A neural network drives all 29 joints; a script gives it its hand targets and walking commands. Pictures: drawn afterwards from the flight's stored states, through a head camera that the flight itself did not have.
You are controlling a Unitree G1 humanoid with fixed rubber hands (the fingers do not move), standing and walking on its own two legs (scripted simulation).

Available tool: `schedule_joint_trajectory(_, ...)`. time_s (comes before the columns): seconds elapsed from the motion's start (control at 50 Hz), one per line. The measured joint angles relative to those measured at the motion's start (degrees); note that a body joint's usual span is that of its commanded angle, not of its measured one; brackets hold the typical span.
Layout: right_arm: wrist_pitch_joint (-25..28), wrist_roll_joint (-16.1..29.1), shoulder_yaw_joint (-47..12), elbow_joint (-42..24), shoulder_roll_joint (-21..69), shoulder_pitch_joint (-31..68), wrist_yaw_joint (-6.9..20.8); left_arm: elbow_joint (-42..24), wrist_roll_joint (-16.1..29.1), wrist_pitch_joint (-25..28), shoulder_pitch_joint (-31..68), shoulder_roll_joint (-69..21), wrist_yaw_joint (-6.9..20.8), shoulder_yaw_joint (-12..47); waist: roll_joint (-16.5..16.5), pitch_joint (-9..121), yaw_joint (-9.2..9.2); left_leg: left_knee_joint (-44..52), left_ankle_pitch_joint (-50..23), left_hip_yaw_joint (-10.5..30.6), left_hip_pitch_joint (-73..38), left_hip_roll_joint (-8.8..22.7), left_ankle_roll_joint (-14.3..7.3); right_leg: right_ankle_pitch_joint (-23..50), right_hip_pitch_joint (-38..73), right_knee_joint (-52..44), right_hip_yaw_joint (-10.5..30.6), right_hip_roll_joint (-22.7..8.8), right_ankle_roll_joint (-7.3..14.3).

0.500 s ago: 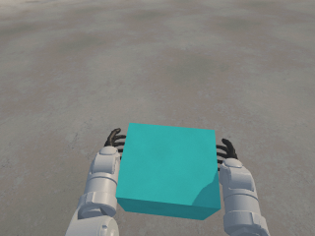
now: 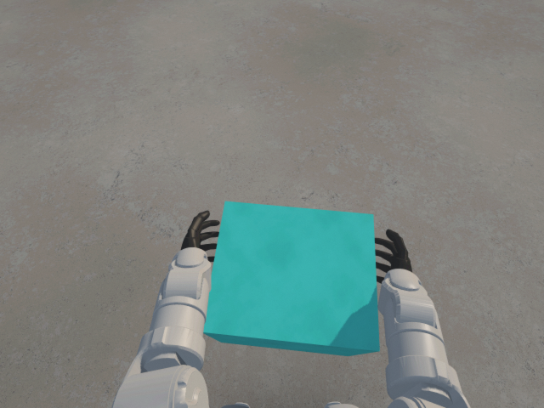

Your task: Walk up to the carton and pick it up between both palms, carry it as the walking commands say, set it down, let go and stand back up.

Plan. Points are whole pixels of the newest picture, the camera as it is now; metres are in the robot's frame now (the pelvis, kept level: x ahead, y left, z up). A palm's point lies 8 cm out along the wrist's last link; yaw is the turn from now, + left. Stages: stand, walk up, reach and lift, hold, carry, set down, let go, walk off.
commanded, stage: set down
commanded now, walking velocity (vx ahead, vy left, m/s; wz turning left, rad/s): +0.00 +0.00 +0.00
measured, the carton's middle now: (290, 284) +0.33 -0.01 -0.10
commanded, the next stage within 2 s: none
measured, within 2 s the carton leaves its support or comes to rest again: neither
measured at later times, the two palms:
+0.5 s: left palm (209, 266) +0.37 +0.14 -0.10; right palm (381, 280) +0.34 -0.18 -0.11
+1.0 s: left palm (216, 267) +0.41 +0.14 -0.18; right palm (367, 284) +0.37 -0.18 -0.20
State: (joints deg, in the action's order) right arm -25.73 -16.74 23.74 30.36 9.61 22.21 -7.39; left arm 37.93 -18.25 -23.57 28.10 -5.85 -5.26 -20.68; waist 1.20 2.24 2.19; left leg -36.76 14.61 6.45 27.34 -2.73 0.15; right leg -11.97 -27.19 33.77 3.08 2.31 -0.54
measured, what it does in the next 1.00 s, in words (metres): lowers itself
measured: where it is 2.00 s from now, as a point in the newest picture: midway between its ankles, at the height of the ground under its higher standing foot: outside the picture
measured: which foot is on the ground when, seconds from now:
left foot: down 0.00-1.00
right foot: down 0.00-1.00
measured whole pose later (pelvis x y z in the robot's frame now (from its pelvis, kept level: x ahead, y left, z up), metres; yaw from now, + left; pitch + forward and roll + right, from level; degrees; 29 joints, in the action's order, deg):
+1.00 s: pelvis -0.04 -0.01 -0.14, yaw +0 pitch +36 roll +1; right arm -21.2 -10.7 21.7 33.0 4.9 40.6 -12.2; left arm 42.3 -10.8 -17.7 46.4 0.7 -6.5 -22.7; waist 2.0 13.6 0.2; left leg -76.0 25.0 5.1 87.3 -5.8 2.7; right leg -23.0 -89.1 75.9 4.3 4.5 -0.8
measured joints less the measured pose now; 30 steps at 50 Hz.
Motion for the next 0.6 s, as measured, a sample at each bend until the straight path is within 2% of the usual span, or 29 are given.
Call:
schedule_joint_trajectory(0.1, 2.6, 0.9, 0.3, 0.9, -1.5, 1.6, 0.9, -0.3, 2.3, 2.2, 0.9, -0.7, -1.9, 0.2, 0.4, 0.7, 0.53, -3.4, 0.8, -0.7, 7.3, -0.9, -0.6, -1.1, -7.5, 3.9, 0.7, -0.5, -0.8)
schedule_joint_trajectory(0.18, 4.1, 2.5, 0.0, 0.8, -3.0, 2.8, 1.2, -0.8, 3.4, 4.2, 1.5, -1.4, -3.0, 0.3, 0.2, 2.0, 0.08, -6.4, 1.7, -1.9, 13.5, -1.4, -0.9, -2.3, -14.4, 7.8, 1.9, -0.7, -1.3)
schedule_joint_trajectory(0.24, 5.4, 2.6, 0.0, 0.8, -3.3, 3.9, 1.7, -2.2, 4.6, 5.4, 1.4, -1.5, -3.6, 0.6, 0.3, 3.1, 0.39, -8.6, 2.3, -2.2, 18.1, -1.7, -1.0, -3.0, -19.2, 10.5, 2.3, -0.6, -1.3)
schedule_joint_trajectory(0.48, 8.0, 4.8, -1.2, 1.5, -3.1, 7.0, -0.3, -3.4, 6.1, 6.9, 3.7, 0.2, -2.6, -0.5, -0.1, 7.6, -0.83, -17.5, 4.6, -2.0, 33.9, -1.6, 0.4, -5.3, -35.5, 19.9, 2.1, 0.7, -0.7)
schedule_joint_trajectory(0.6, 7.0, 4.5, -1.4, 1.2, -2.6, 9.2, -1.7, -1.6, 5.6, 6.8, 6.8, 1.6, -1.4, -1.8, 0.5, 9.8, -1.11, -22.5, 5.9, -1.4, 41.2, -1.7, 1.3, -6.6, -42.8, 25.1, 1.4, 1.1, -0.2)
